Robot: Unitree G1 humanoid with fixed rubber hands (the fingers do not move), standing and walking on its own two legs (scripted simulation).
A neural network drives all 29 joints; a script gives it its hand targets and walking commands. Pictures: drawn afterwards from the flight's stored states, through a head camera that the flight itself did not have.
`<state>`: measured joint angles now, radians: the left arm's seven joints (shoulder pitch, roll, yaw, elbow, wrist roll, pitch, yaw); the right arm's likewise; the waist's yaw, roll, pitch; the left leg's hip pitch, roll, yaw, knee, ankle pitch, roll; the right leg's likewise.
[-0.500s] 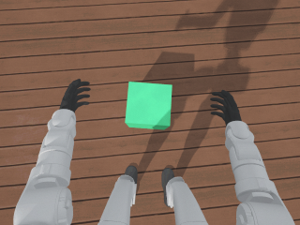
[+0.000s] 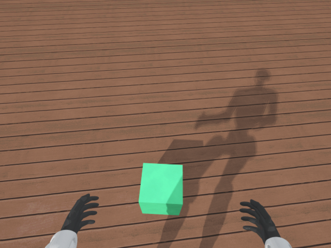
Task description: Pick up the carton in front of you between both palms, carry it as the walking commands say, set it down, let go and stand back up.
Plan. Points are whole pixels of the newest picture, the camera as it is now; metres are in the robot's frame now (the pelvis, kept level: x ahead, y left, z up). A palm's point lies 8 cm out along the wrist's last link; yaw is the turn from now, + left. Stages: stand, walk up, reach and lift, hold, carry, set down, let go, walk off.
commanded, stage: let go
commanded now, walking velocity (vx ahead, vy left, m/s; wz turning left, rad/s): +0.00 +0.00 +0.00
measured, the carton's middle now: (161, 190) +0.45 +0.02 -0.65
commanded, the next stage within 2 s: stand in 0.46 s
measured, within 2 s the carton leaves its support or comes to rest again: neither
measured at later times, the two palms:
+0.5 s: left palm (68, 238) +0.16 +0.24 -0.07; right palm (272, 233) +0.17 -0.24 -0.06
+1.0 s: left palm (46, 242) +0.15 +0.29 -0.09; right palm (286, 239) +0.16 -0.28 -0.09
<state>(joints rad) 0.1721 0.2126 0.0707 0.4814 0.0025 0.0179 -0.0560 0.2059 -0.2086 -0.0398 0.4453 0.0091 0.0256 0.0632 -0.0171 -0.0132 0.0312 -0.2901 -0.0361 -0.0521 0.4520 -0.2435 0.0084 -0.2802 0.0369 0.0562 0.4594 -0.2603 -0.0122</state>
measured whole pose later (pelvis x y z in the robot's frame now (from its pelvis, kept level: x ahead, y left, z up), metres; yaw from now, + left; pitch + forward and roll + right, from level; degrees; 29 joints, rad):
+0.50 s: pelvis +0.00 +0.00 +0.00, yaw +0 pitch -4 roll +0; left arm 0.23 0.23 0.03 0.49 0.02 0.09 -0.03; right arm 0.20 -0.23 -0.02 0.44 -0.02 0.17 0.01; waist 0.00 -0.01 0.08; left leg -0.12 -0.03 -0.05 0.48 -0.29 0.01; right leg -0.11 0.04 0.06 0.48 -0.30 -0.02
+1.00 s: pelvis +0.02 +0.00 +0.00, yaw +0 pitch +0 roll +0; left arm 0.18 0.34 0.04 0.75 0.03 0.01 0.02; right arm 0.15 -0.34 -0.03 0.79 -0.04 0.00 -0.02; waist 0.00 0.00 0.00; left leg -0.16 -0.04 -0.05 0.47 -0.31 0.01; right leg -0.15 0.04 0.06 0.47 -0.32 -0.02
